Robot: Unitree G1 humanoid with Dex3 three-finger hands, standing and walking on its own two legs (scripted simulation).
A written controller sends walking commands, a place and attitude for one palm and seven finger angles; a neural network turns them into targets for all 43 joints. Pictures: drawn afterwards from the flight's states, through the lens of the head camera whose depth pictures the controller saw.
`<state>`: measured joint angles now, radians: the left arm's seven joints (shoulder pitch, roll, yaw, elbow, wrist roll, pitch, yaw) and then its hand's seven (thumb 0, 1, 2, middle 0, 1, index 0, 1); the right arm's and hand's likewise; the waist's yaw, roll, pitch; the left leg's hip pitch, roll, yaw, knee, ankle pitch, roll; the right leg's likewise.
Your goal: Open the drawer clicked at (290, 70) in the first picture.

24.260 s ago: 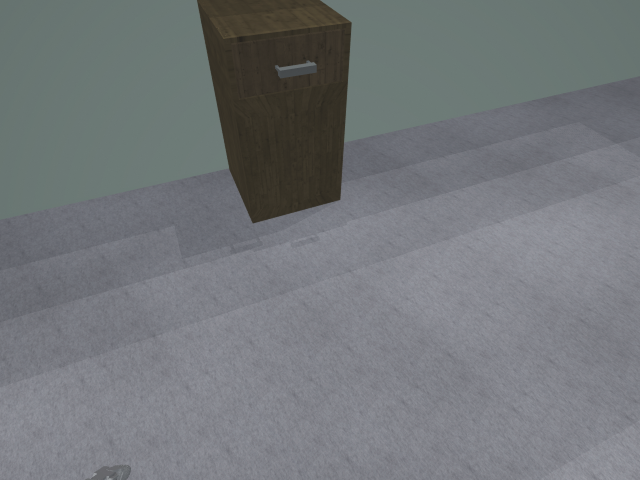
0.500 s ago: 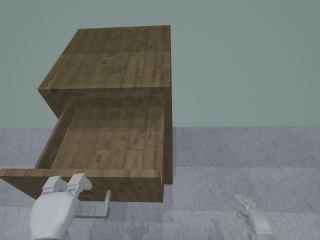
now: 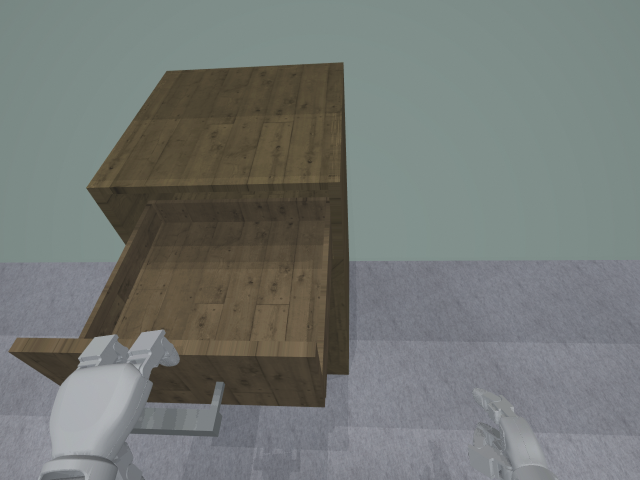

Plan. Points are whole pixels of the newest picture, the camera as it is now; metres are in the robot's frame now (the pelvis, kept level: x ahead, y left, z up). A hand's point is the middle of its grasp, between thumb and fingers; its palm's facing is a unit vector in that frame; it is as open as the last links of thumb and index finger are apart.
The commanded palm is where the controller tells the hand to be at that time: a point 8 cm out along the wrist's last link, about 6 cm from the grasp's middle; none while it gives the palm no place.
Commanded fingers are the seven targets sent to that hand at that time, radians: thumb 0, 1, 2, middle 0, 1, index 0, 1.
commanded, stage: lift the hand off the handle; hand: left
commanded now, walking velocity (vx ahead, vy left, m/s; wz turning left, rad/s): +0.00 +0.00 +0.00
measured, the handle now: (174, 404) +0.21 +0.25 -0.06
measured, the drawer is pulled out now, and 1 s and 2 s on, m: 0.30 0.30 0.30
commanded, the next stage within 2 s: draw the hand back to the body in 0.68 s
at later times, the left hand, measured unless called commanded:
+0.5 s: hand (107, 388) +0.18 +0.25 +0.09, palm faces +0.07 -0.13 -0.99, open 13.8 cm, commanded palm +0.16 +0.25 +0.14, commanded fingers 0.00 -0.50 0.30 -0.30 -1.20 -0.30 -1.20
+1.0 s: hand (88, 382) +0.18 +0.27 +0.10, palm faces +0.08 -0.12 -0.99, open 13.8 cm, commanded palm +0.15 +0.26 +0.16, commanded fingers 0.00 -0.50 0.30 -0.30 -1.20 -0.30 -1.20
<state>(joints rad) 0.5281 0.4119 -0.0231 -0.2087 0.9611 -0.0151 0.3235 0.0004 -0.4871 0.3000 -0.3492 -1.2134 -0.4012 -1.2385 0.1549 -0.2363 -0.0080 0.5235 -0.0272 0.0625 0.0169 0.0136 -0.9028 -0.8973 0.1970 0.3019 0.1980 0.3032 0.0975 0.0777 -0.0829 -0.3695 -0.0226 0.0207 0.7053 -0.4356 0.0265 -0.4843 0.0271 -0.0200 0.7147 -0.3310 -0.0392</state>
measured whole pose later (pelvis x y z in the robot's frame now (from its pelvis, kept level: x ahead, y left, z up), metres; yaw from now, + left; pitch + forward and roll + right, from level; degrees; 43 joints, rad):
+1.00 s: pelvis +0.01 +0.03 +0.02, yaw +0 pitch +2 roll -1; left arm 0.58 0.45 0.01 -0.45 0.91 0.05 0.19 0.00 -0.49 0.30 -0.32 -1.20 -0.32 -1.20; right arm 0.15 -0.24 0.02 0.50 0.00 0.10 0.05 0.01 -0.90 -0.90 0.20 0.30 0.20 0.30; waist 0.13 0.10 -0.05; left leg -0.19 -0.03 0.02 0.54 -0.38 0.06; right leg -0.29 0.02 -0.01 0.52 -0.26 -0.01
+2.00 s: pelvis +0.00 +0.00 +0.03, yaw +3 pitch -3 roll -1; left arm 0.56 0.32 0.26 -0.47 -0.06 -0.11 0.11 0.00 0.28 0.63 -0.26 -0.70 -0.25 -0.70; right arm 0.20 -0.22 0.01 0.62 0.01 -0.14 -0.06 0.02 -0.90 -0.90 0.20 0.30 0.20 0.30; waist 0.06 0.07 0.02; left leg -0.05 -0.02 -0.04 0.42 -0.30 0.02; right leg -0.13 0.03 -0.07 0.39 -0.20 -0.03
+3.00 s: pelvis -0.04 +0.02 +0.02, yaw +3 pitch +1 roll +1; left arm 0.64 0.42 0.40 -0.61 -0.05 -0.19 0.13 0.02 0.89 0.90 -0.22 -0.30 -0.21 -0.30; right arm 0.16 -0.19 -0.02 0.55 0.01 -0.04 -0.06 0.01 -0.90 -0.90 0.20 0.30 0.20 0.30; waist 0.01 -0.03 0.02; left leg -0.25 -0.08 -0.01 0.51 -0.27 0.06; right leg -0.35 -0.03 -0.04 0.53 -0.19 0.00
